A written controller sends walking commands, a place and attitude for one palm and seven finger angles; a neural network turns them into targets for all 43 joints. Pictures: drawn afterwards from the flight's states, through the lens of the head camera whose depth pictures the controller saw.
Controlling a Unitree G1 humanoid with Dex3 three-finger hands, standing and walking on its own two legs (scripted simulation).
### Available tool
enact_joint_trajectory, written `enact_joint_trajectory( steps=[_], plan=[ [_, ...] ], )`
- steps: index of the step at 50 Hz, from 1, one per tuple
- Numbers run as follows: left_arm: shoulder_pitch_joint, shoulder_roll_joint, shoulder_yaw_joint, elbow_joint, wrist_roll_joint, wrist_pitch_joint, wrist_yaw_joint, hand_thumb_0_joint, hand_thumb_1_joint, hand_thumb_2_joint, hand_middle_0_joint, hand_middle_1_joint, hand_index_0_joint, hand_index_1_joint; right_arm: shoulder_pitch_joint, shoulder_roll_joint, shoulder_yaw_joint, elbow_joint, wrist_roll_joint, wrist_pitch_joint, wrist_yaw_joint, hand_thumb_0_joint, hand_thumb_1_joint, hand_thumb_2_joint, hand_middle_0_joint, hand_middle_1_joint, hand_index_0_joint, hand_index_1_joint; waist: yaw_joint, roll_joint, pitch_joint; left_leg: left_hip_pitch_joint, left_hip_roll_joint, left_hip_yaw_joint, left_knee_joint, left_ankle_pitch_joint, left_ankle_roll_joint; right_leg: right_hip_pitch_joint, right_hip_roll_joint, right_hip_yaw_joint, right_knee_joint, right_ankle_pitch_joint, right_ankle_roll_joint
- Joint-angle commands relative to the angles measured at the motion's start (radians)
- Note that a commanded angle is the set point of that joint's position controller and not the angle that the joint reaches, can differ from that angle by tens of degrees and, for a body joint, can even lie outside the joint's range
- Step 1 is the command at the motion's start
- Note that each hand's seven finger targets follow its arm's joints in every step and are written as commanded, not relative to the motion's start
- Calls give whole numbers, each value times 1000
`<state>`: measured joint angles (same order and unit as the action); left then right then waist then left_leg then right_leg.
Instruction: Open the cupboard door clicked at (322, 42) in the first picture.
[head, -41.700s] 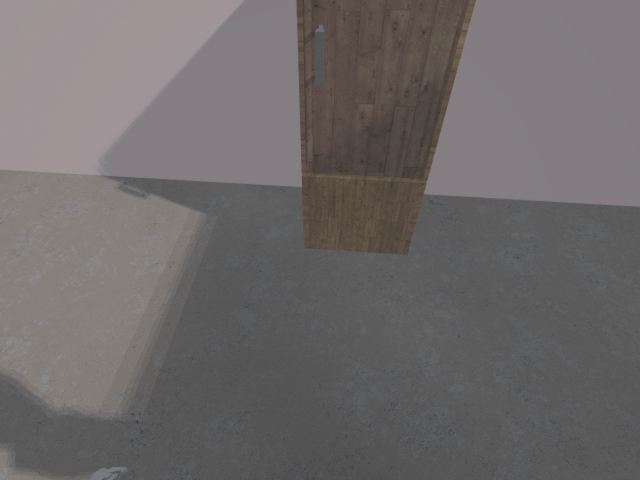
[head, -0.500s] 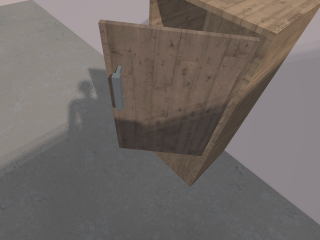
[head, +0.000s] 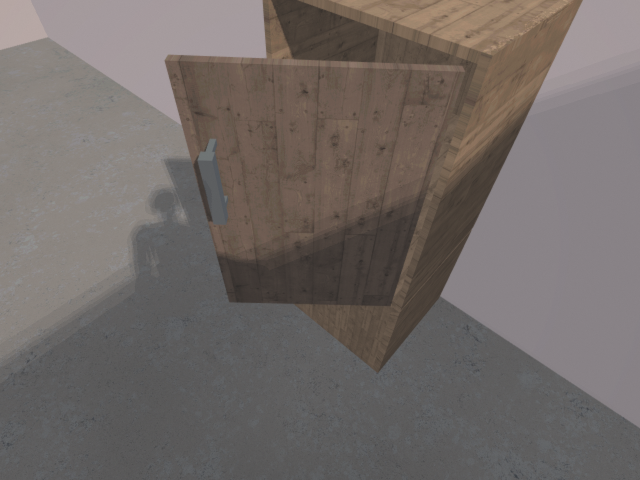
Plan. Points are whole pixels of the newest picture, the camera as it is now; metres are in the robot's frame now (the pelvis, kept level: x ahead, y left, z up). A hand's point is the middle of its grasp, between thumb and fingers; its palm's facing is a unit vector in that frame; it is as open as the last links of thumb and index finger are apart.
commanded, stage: look again from close up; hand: left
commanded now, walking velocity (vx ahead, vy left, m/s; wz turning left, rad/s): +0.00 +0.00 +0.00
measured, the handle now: (216, 182) +0.54 +0.20 +0.06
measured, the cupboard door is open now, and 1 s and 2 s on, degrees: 41 41 41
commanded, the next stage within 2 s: raise the hand with hooked fingers in 0.64 s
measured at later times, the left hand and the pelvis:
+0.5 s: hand out of the picture +0.05 +0.23 -0.17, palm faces +0.04 -0.96 -0.28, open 7.4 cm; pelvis -0.01 +0.01 -0.01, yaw +1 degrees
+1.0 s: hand (95, 463) +0.15 +0.26 -0.03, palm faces +0.18 -0.98 -0.11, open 7.8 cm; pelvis -0.05 +0.01 -0.06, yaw +4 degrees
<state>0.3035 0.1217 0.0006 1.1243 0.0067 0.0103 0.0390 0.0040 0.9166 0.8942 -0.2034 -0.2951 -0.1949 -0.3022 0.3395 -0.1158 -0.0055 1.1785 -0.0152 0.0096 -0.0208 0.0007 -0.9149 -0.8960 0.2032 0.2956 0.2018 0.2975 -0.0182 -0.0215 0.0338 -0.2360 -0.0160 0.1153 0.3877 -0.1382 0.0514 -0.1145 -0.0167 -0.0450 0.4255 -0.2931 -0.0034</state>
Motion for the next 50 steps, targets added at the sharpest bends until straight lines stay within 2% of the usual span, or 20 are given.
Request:
enact_joint_trajectory(
  steps=[1,4,5,7,8,11,15,24,33,36,37,38,39,40,41,43,44,46,47,50],
  plan=[
    [93,74,12,-15,0,-16,7,0,900,900,-200,-300,-200,-300,39,-84,-12,-34,4,-17,-12,0,-900,-900,200,300,200,300,14,11,58,53,127,-154,-92,-104,-26,-147,-97,90,-117,-10,-24],
    [105,66,11,-8,0,-18,8,0,900,900,-200,-300,-200,-300,48,-78,-11,-30,5,-20,-14,0,-900,-900,200,300,200,300,13,19,56,53,133,-154,-95,-99,-25,-142,-95,85,-109,5,-22],
    [43,274,0,-112,22,-47,5,0,900,900,-200,-300,-200,-300,-34,-230,-27,-170,-8,-37,4,0,-900,-900,200,300,200,300,-10,65,148,-23,71,-174,-31,-13,-27,-175,-64,63,-94,15,-49],
    [63,175,18,-112,15,-51,13,0,900,900,-200,-300,-200,-300,-34,-181,-54,-178,-7,-57,-9,0,-900,-900,200,300,200,300,3,53,-62,-4,116,-193,62,-63,-7,-119,-102,90,-36,20,-62],
    [74,159,23,-116,15,-53,13,0,900,900,-200,-300,-200,-300,-20,-163,-57,-182,-6,-53,-11,0,-900,-900,200,300,200,300,-1,21,-81,-1,112,-183,91,-53,-5,-133,-110,107,-40,26,-69],
    [56,167,30,-142,15,-54,15,0,900,900,-200,-300,-200,-300,-24,-155,-55,-203,-5,-45,-6,0,-900,-900,200,300,200,300,-7,-31,-22,-27,102,-152,127,-14,0,-163,-121,135,-52,58,-78],
    [61,196,40,-175,18,-49,15,0,900,900,-200,-300,-200,-300,-64,-208,-57,-226,-3,-53,-7,0,-900,-900,200,300,200,300,16,41,-36,6,129,-166,110,162,24,-121,-80,96,23,192,-63],
    [-36,299,48,-222,19,-36,-5,0,900,900,-200,-300,-200,-300,-209,-316,-60,-271,-5,-42,7,0,-900,-900,200,300,200,300,18,36,8,-4,138,-200,-7,-75,17,-151,-81,95,-31,20,-51],
    [-65,336,37,-210,19,-34,-19,0,900,900,-200,-300,-200,-300,-246,-356,-46,-260,-3,-43,17,0,-900,-900,200,300,200,300,19,29,-36,37,144,-208,-67,-95,5,-115,-97,86,-80,35,-40],
    [-65,339,33,-195,19,-34,-19,0,900,900,-200,-300,-200,-300,-244,-357,-42,-242,-1,-45,18,0,-900,-900,200,300,200,300,22,26,-46,46,148,-207,-76,-56,5,-92,-102,81,-90,58,-35],
    [42,213,8,-179,25,-35,21,0,900,900,-200,-300,-200,-300,-186,-278,-25,-283,10,-38,8,0,-900,-900,200,300,200,300,27,16,-1,36,148,-116,84,-13,-33,-134,-120,111,-102,143,-18],
    [-740,686,471,-1534,-135,-229,18,0,877,890,-202,-315,-202,-315,-165,-349,-72,-589,59,-142,-19,0,-900,-900,200,300,200,300,-79,102,-390,244,36,-221,33,93,-60,-176,-4,-41,47,240,-37],
    [-176,528,356,-1265,-86,-214,-7,0,853,880,-203,-330,-203,-330,-241,-315,-40,-577,52,-220,-51,0,-900,-900,200,300,200,300,62,289,-304,323,110,-275,14,100,-72,-326,8,-51,160,56,-28],
    [43,339,235,-1215,-154,-157,-20,0,830,870,-205,-345,-205,-345,-209,-290,-37,-581,50,-253,-45,0,-900,-900,200,300,200,300,8,342,-222,215,95,-308,-45,-101,-112,-364,14,-67,207,-85,-23],
    [54,209,176,-1157,-166,-175,-41,0,807,860,-207,-360,-207,-360,-181,-251,-33,-576,64,-278,-35,0,-900,-900,200,300,200,300,-14,246,-91,140,88,-282,-38,-246,-85,-411,23,-50,195,-75,-18],
    [63,263,274,-1059,-212,-293,-91,0,760,840,-210,-390,-210,-390,-185,-303,-60,-595,40,-288,-36,0,-900,-900,200,300,200,300,-22,136,-45,-65,55,-273,86,-370,-69,-500,39,-70,191,-123,-17],
    [131,215,276,-956,-236,-361,-139,0,737,830,-212,-405,-212,-405,-191,-293,-63,-608,34,-289,-35,0,-900,-900,200,300,200,300,-13,-15,-33,-169,41,-255,170,-385,-64,-575,50,-85,238,-182,-15],
    [144,205,301,-827,-277,-509,-264,0,690,810,-215,-435,-215,-435,-204,-297,-74,-628,36,-305,-18,0,-900,-900,200,300,200,300,10,-153,-72,-352,27,-218,337,-387,-62,-703,50,-69,353,-287,-18],
    [160,206,308,-819,-300,-582,-338,0,667,800,-217,-450,-217,-450,-214,-297,-80,-653,35,-320,-10,0,-900,-900,200,300,200,300,35,-156,-128,-422,22,-199,414,-397,-57,-746,46,-39,408,-340,-21],
    [46,315,343,-927,-360,-666,-528,0,597,770,-222,-495,-222,-495,-208,-314,-76,-737,49,-360,8,0,-900,-900,200,300,200,300,58,63,-294,-481,21,-206,522,-450,-50,-784,37,42,512,-383,-41]
  ],
)
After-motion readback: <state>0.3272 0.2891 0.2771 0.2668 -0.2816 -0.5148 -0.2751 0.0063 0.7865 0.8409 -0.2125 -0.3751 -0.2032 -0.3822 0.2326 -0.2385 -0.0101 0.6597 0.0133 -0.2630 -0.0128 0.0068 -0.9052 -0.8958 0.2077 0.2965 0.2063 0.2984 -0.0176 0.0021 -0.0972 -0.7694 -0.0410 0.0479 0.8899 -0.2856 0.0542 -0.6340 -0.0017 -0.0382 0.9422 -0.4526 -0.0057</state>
